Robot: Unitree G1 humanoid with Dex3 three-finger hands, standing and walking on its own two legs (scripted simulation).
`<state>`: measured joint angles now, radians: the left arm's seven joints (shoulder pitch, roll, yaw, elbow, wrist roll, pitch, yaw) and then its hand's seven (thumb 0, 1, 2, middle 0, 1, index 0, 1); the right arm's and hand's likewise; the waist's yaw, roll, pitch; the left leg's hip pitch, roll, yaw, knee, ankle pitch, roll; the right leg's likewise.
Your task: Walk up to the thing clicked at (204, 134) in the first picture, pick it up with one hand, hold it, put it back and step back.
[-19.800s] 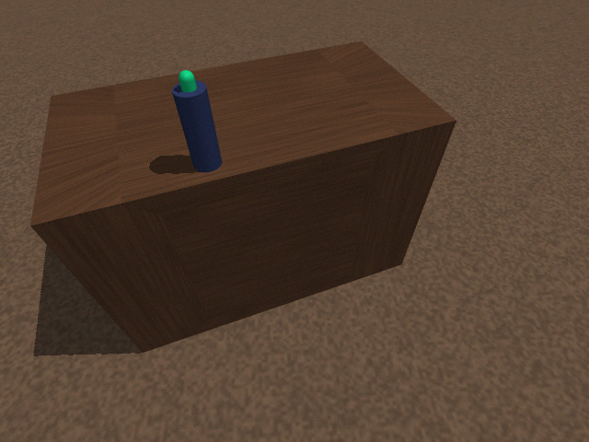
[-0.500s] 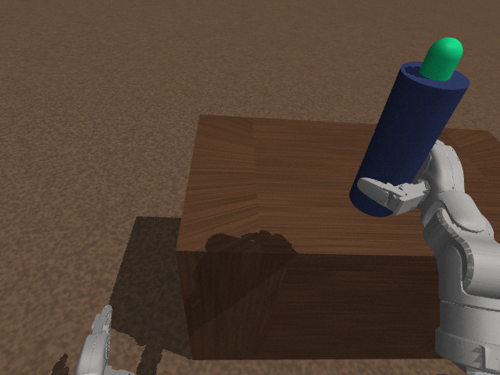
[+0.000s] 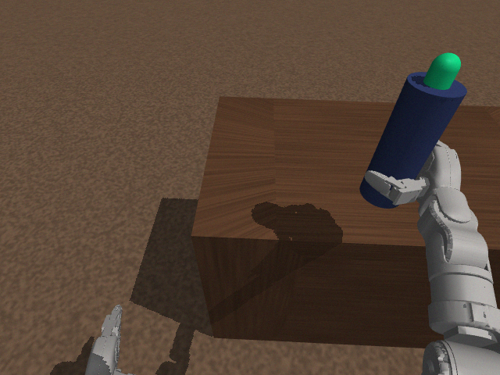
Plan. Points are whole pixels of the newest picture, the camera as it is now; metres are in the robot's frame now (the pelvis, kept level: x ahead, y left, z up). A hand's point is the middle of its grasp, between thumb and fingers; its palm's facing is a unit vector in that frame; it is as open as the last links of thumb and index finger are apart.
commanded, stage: crouch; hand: right
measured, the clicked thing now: (409, 136) +0.40 -0.18 +0.21
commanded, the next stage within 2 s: lower in 0.60 s
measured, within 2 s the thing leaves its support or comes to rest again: rests again in 2.00 s
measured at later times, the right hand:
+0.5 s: hand (393, 173) +0.43 -0.21 +0.11, palm faces +0.19 +0.98 +0.00, open 10.1 cm
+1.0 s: hand (386, 187) +0.45 -0.22 +0.06, palm faces +0.19 +0.98 +0.02, open 10.1 cm
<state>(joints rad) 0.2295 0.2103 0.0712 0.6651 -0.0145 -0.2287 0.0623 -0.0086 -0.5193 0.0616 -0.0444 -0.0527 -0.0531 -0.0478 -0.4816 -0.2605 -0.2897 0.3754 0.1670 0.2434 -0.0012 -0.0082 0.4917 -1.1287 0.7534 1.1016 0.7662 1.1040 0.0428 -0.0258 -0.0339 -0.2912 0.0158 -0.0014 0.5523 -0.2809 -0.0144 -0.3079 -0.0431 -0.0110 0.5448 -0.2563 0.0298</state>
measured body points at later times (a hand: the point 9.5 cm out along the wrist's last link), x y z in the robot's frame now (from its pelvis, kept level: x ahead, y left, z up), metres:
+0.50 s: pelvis +0.00 -0.01 +0.00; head +0.03 -0.01 +0.45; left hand +0.15 +0.26 -0.08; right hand +0.42 -0.26 +0.11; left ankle +0.01 +0.13 -0.73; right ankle +0.02 -0.14 -0.73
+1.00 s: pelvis +0.00 -0.01 -0.02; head +0.06 -0.02 +0.43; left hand +0.14 +0.26 -0.08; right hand +0.43 -0.27 +0.06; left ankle +0.01 +0.13 -0.73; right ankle +0.02 -0.14 -0.73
